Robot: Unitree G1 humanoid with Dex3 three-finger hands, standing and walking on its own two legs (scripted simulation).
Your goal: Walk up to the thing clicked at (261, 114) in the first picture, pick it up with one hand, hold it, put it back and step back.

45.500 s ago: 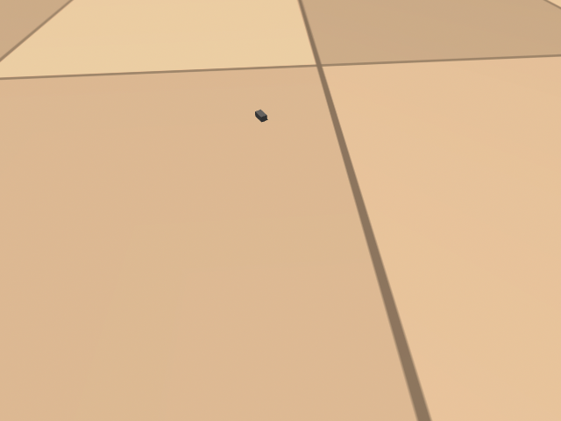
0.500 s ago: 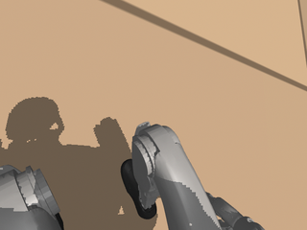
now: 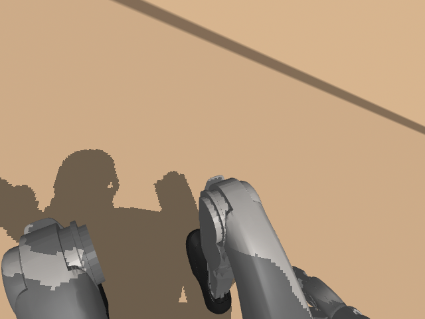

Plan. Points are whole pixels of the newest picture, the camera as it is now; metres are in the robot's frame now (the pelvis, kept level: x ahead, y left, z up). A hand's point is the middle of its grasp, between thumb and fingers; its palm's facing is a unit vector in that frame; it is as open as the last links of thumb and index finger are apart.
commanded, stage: settle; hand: left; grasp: from above
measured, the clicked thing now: out of the picture +0.46 +0.38 -0.24
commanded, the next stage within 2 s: lift in 0.40 s
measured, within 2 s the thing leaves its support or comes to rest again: neither
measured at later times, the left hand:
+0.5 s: hand out of the picture +0.44 +0.37 -0.13, palm faces -0.45 -0.08 -0.89, open 7.3 cm
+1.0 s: hand out of the picture +0.38 +0.37 -0.02, palm faces -0.45 -0.13 -0.88, open 7.3 cm
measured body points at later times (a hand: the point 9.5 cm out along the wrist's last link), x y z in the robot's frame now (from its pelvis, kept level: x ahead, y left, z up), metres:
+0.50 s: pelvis -0.01 -0.01 +0.02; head +0.22 +0.11 +0.39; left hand +0.46 +0.37 -0.08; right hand +0.09 -0.27 -0.07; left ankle +0.07 +0.14 -0.27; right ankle +0.11 -0.13 -0.27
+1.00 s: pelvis -0.01 -0.01 +0.09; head +0.19 +0.08 +0.48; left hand +0.40 +0.37 +0.03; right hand +0.11 -0.26 -0.03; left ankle +0.07 +0.14 -0.27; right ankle +0.11 -0.13 -0.27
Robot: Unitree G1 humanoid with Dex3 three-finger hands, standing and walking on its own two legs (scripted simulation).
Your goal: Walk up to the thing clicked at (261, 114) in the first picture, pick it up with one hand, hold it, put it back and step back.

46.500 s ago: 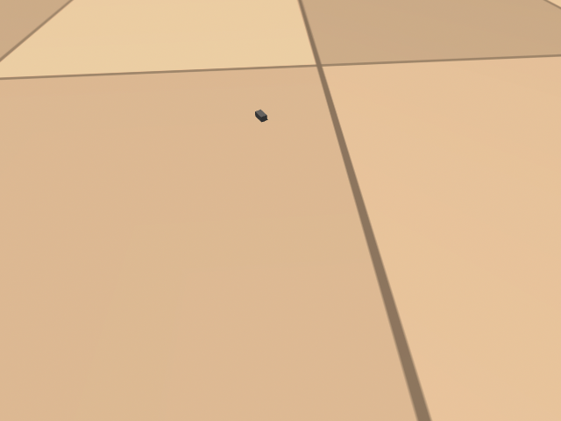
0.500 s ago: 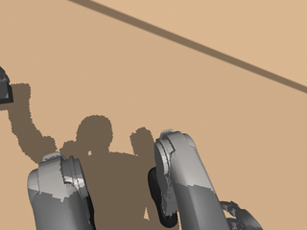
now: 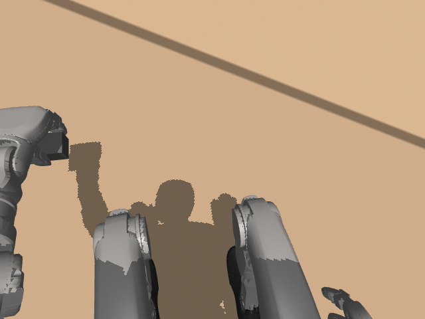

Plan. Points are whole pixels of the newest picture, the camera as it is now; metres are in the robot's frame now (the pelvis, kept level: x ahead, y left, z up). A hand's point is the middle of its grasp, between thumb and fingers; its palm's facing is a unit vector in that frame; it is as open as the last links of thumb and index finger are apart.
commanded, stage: lift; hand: left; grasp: from above
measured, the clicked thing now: (42, 147) +0.46 +0.32 -0.15
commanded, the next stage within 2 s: hold in 1.20 s
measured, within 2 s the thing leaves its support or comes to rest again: neither
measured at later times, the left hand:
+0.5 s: hand out of the picture +0.36 +0.29 +0.10, palm faces -0.42 -0.10 -0.90, open 7.3 cm
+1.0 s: hand out of the picture +0.35 +0.27 +0.23, palm faces -0.44 -0.08 -0.90, open 7.4 cm
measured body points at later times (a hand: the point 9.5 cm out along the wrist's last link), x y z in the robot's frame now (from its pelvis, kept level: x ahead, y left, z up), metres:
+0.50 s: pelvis +0.01 +0.00 +0.17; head +0.14 +0.04 +0.60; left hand +0.38 +0.30 +0.15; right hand +0.16 -0.25 +0.05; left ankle +0.09 +0.13 -0.36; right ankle +0.10 -0.14 -0.36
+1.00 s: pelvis +0.05 +0.01 +0.31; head +0.10 +0.01 +0.75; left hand +0.37 +0.27 +0.29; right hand +0.17 -0.25 +0.19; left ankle +0.09 +0.13 -0.36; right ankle +0.10 -0.14 -0.36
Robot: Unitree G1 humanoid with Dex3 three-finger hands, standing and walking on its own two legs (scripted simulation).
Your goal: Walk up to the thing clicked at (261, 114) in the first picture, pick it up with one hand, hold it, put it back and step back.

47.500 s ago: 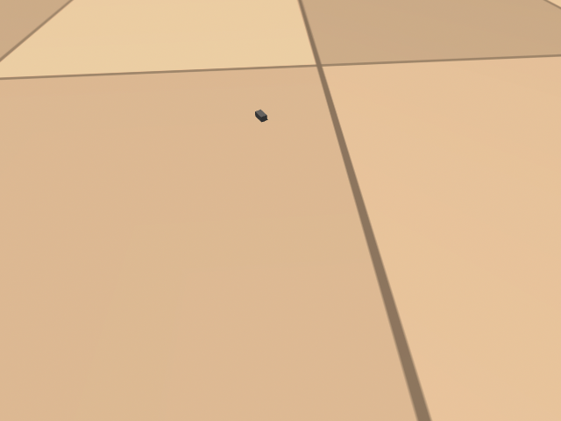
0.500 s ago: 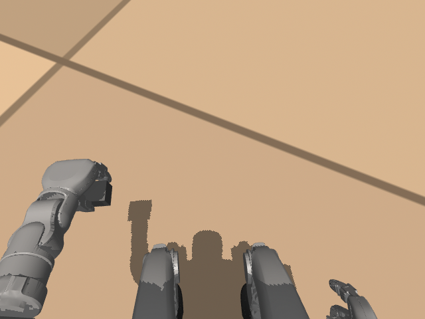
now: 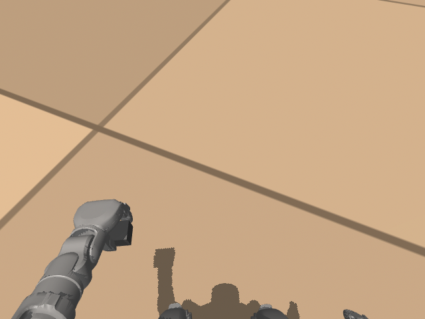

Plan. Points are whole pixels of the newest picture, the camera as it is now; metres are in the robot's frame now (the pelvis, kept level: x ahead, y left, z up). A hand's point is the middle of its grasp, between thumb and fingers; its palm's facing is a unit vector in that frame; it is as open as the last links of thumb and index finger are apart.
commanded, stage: lift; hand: left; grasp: from above
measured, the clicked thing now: (111, 234) +0.34 +0.24 -0.11
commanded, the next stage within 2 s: hold in 0.20 s
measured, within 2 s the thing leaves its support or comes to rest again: neither
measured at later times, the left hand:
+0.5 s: hand (104, 212) +0.35 +0.23 -0.01, palm faces -0.45 -0.04 -0.89, open 7.4 cm
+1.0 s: hand (103, 207) +0.35 +0.22 +0.02, palm faces -0.46 -0.03 -0.89, open 7.4 cm
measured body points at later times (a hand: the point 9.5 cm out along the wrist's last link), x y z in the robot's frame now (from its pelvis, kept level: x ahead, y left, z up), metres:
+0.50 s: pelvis +0.04 +0.00 +0.05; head +0.07 -0.01 +0.50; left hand +0.37 +0.22 +0.04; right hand +0.14 -0.27 -0.07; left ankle +0.06 +0.12 -0.67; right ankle +0.04 -0.15 -0.67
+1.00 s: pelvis +0.05 -0.01 +0.06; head +0.06 -0.02 +0.51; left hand +0.37 +0.22 +0.07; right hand +0.17 -0.27 -0.06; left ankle +0.06 +0.12 -0.67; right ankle +0.04 -0.15 -0.67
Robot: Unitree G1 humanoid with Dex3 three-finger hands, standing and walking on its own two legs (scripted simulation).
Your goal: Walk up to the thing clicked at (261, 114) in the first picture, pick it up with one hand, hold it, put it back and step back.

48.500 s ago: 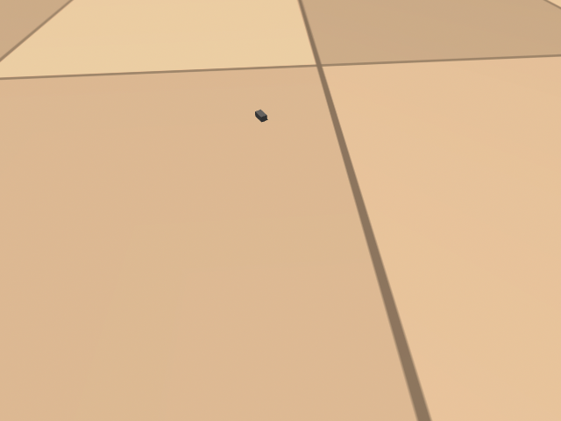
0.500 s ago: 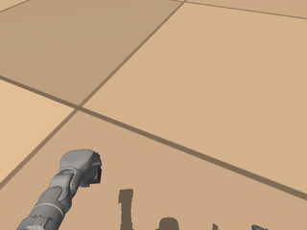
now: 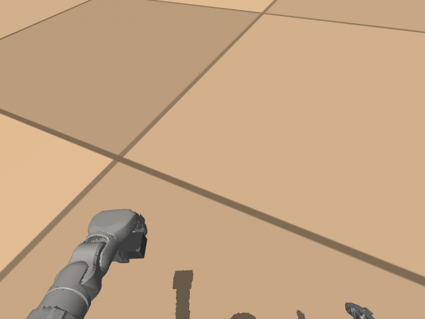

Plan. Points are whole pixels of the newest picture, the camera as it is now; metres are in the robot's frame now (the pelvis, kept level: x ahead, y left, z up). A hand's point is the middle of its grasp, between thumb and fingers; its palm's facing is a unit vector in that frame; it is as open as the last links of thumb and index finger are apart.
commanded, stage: hold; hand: left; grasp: from above
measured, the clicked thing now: (125, 245) +0.31 +0.23 -0.08
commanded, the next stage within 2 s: crouch in 1.20 s
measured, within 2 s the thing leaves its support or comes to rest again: neither
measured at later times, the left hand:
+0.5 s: hand (118, 253) +0.28 +0.22 -0.03, palm faces -0.45 -0.04 -0.89, open 7.3 cm
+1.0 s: hand (115, 256) +0.27 +0.22 -0.02, palm faces -0.44 -0.03 -0.90, open 7.3 cm
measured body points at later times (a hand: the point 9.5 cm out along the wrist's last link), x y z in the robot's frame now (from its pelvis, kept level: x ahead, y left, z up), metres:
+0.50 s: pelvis -0.02 -0.01 +0.01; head -0.01 -0.03 +0.46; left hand +0.29 +0.22 +0.02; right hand +0.13 -0.26 -0.11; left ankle +0.01 +0.13 -0.73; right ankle -0.01 -0.14 -0.73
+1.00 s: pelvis -0.02 +0.00 +0.01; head -0.02 -0.02 +0.46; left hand +0.29 +0.22 +0.03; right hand +0.13 -0.25 -0.11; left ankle +0.01 +0.13 -0.73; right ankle -0.01 -0.14 -0.73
